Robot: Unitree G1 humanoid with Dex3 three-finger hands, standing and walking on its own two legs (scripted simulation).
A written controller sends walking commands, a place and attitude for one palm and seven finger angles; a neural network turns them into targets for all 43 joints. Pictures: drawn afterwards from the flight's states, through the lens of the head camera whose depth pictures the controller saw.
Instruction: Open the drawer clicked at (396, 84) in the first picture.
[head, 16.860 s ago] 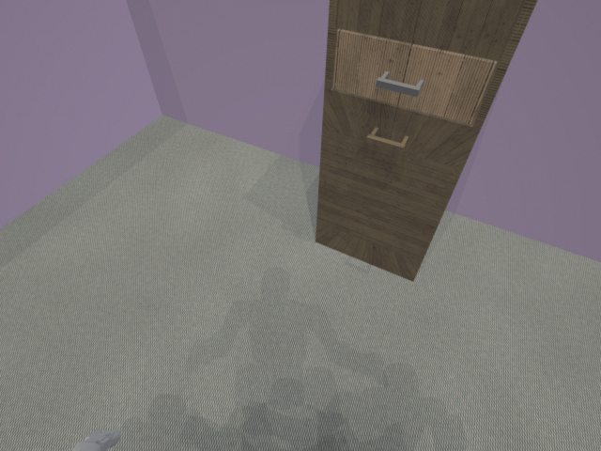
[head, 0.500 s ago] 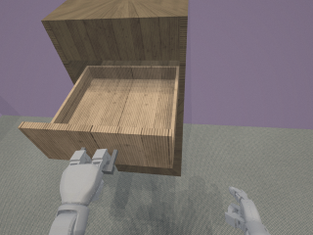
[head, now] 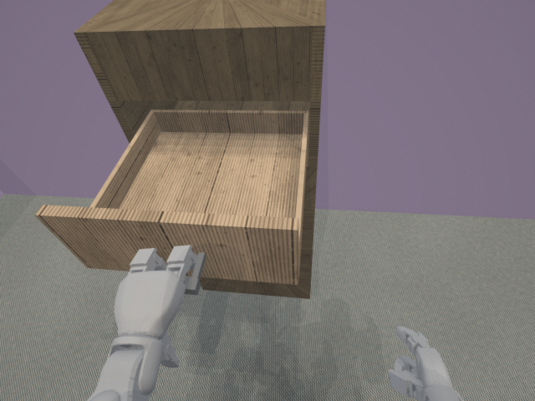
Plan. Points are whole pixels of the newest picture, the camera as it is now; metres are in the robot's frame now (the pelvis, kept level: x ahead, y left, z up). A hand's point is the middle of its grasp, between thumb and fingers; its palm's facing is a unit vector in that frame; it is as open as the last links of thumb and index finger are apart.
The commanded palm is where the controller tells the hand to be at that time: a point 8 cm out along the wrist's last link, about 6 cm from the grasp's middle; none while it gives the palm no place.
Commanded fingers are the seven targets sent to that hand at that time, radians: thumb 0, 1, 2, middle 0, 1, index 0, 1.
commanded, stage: lift the hand off the handle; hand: left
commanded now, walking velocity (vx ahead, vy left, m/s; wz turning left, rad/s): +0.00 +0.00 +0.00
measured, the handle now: (168, 271) +0.28 +0.20 +0.05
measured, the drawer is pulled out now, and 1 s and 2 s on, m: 0.30 0.30 0.30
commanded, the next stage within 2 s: draw the hand back to the body in 1.40 s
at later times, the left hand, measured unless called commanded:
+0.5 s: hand (158, 289) +0.24 +0.19 +0.07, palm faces +0.10 -0.12 -0.99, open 13.4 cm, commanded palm +0.21 +0.19 +0.13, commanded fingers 0.00 -0.50 0.30 -0.30 -1.20 -0.30 -1.20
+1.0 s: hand (139, 260) +0.24 +0.20 +0.14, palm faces +0.15 -0.13 -0.98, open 13.5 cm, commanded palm +0.21 +0.19 +0.20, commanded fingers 0.00 -0.50 0.30 -0.30 -1.20 -0.30 -1.20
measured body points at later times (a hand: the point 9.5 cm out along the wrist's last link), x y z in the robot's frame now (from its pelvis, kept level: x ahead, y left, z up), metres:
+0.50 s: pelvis +0.01 +0.00 +0.01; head +0.02 -0.04 +0.46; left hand +0.23 +0.20 +0.12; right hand +0.24 -0.20 -0.10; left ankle -0.03 +0.13 -0.72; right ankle +0.05 -0.11 -0.72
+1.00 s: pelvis +0.01 +0.01 +0.02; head +0.01 -0.04 +0.47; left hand +0.23 +0.20 +0.19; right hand +0.26 -0.17 -0.07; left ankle -0.03 +0.13 -0.72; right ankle +0.05 -0.11 -0.72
